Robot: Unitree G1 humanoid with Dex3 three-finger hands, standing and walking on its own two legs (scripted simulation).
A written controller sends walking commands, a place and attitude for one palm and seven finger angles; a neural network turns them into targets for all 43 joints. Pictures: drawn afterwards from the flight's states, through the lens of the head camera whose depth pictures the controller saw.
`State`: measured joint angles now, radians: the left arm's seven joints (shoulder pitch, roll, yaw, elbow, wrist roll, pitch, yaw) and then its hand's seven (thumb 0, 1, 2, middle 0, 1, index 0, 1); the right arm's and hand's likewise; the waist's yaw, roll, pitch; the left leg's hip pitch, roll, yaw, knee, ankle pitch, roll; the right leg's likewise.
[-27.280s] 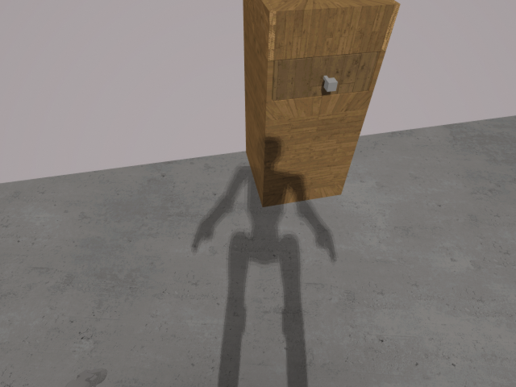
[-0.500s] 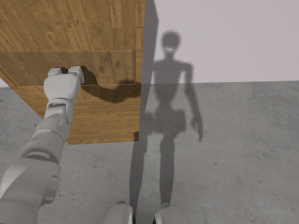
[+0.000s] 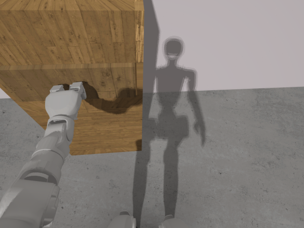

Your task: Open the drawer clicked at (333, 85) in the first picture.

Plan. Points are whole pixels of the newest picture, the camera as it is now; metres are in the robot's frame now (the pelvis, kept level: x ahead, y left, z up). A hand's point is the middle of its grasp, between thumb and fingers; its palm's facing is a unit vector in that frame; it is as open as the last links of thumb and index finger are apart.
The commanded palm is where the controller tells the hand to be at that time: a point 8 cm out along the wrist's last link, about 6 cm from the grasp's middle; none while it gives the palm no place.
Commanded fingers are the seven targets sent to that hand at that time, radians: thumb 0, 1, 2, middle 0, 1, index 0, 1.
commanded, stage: pull the drawer open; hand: left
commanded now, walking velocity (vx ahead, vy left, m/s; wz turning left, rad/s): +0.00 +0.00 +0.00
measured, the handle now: (70, 95) +0.49 +0.23 -0.01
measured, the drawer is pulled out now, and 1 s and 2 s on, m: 0.01 0.13 0.27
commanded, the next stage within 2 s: none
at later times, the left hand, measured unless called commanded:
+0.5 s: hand (69, 132) +0.38 +0.22 -0.03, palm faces -0.02 -0.05 -1.00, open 6.3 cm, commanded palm +0.35 +0.21 +0.03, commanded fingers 0.00 0.90 0.90 -0.40 -1.35 -0.40 -1.35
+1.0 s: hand (66, 152) +0.33 +0.22 -0.03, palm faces -0.02 -0.06 -1.00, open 6.4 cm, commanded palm +0.29 +0.22 +0.03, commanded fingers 0.00 0.90 0.90 -0.40 -1.35 -0.40 -1.35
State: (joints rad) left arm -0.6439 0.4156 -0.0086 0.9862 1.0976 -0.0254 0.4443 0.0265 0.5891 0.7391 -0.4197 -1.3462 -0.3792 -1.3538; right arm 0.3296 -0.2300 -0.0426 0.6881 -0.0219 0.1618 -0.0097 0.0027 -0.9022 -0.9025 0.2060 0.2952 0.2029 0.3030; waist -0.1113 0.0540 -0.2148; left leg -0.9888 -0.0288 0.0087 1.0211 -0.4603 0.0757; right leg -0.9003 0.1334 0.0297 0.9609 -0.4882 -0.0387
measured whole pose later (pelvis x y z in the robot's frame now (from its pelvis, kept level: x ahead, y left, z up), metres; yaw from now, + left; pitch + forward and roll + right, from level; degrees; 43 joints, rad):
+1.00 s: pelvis -0.01 -0.01 +0.01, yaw +1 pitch +18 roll -2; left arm -0.22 0.32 -0.10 0.65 1.09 0.01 0.51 0.02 0.58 0.77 -0.42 -1.35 -0.39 -1.35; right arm 0.23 -0.22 -0.05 0.65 0.00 0.15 -0.02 0.01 -0.90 -0.90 0.21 0.30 0.20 0.30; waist -0.03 0.05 -0.20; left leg -0.84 -0.05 0.01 0.96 -0.44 0.07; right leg -0.76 0.11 0.04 0.94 -0.48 -0.05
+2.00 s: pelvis -0.01 -0.01 +0.00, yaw +2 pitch +15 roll -1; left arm 0.36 0.31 -0.13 0.13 1.11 0.00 0.57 0.04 0.59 0.77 -0.42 -1.35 -0.39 -1.35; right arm 0.12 -0.23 -0.02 0.57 -0.03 0.14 0.01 0.01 -0.90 -0.90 0.20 0.29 0.20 0.30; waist 0.04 0.05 -0.19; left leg -0.82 -0.06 0.02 1.04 -0.48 0.06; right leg -0.75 0.11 0.03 1.03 -0.54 -0.06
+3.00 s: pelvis +0.00 -0.03 -0.02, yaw +2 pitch +19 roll +0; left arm 0.60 0.36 -0.01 -0.06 1.10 -0.17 0.56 0.01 0.59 0.74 -0.39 -1.33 -0.31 -1.34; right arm 0.12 -0.23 -0.02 0.52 -0.07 0.12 0.05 0.01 -0.90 -0.90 0.20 0.30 0.20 0.30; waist 0.06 0.05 -0.21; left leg -0.93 -0.05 0.01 1.13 -0.54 0.05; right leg -0.86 0.11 0.02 1.14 -0.60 -0.08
